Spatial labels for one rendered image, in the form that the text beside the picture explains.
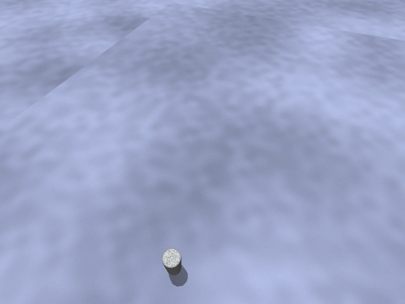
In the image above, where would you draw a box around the cup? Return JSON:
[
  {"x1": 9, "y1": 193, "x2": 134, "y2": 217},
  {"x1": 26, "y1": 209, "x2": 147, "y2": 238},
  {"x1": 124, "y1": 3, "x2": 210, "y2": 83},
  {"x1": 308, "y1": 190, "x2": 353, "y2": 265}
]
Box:
[{"x1": 162, "y1": 248, "x2": 182, "y2": 276}]

